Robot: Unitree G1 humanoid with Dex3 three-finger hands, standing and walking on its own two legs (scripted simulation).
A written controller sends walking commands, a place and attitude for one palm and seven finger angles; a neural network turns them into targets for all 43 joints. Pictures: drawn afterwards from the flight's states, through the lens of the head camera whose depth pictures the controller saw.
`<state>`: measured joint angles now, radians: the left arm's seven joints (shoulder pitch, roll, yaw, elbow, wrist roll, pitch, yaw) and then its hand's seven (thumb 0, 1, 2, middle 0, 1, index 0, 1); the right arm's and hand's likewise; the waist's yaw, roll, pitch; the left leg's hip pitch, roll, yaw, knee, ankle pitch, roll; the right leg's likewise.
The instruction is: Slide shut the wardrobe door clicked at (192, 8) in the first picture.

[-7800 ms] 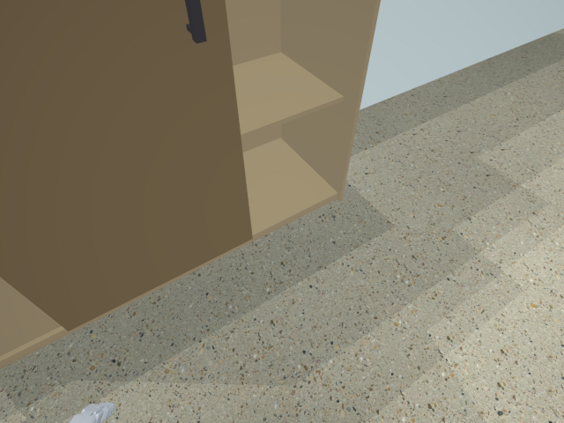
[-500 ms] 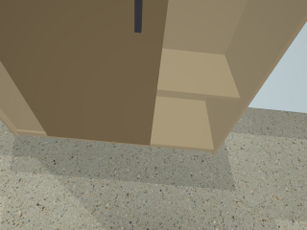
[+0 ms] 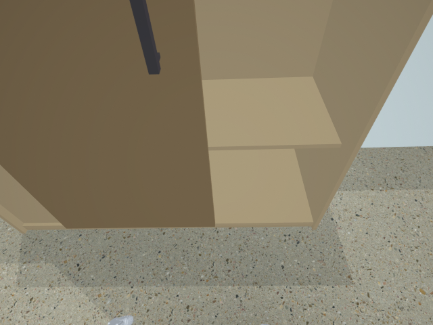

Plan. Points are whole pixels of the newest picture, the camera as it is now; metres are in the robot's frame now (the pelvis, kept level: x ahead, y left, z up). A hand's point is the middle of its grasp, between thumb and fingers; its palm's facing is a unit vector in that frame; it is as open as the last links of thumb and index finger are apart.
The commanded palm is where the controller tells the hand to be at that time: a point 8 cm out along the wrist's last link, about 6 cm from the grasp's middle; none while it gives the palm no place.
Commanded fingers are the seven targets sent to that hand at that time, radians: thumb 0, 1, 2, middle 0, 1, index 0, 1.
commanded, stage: take the last steps up to it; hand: left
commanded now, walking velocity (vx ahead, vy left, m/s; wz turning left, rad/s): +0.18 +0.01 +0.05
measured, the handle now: (148, 33) +0.63 +0.14 +0.24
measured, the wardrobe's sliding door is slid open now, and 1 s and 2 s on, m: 0.48 0.48 0.48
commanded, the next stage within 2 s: come to a stop and stand still in 0.18 s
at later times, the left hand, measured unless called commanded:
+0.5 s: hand out of the picture +0.07 +0.14 -0.17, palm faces +0.12 -0.98 -0.15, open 7.3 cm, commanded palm none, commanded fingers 0.00 0.90 0.90 -0.20 -0.30 -0.20 -0.30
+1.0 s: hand out of the picture +0.12 +0.14 -0.15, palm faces +0.02 -0.97 -0.25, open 7.4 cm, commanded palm none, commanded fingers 0.00 0.90 0.90 -0.20 -0.30 -0.20 -0.30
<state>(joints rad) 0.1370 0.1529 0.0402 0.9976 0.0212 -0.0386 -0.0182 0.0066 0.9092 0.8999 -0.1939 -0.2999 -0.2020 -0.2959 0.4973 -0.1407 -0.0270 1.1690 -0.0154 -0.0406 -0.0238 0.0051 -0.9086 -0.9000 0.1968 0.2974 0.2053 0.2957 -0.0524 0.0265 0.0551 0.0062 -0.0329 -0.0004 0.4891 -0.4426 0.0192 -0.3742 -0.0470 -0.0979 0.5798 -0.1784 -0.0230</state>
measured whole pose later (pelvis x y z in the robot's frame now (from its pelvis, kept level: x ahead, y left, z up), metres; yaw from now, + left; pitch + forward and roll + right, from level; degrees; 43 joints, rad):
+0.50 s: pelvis +0.11 -0.01 +0.01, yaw +1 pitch -1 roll -1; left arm 0.35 0.11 0.01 1.14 0.01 -0.01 0.03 0.00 0.91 0.90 -0.20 -0.30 -0.20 -0.30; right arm 0.15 -0.16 -0.02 1.07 -0.01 -0.01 -0.02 0.00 -0.92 -0.90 0.19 0.30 0.20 0.29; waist 0.05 0.00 0.03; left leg -0.27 0.04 0.05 0.49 -0.18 0.00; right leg -0.14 0.01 -0.13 0.47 -0.31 -0.04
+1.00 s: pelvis +0.09 -0.04 +0.01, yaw +0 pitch -1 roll +1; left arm 0.25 0.16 0.01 1.07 0.01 0.01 0.03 0.00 0.91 0.90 -0.19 -0.30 -0.20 -0.30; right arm 0.23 -0.20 -0.03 1.11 -0.01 0.03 -0.03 0.00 -0.91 -0.90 0.19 0.30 0.20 0.30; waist -0.02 0.04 0.01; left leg -0.24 0.04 -0.01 0.49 -0.23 -0.04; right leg -0.20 0.02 -0.07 0.54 -0.33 -0.06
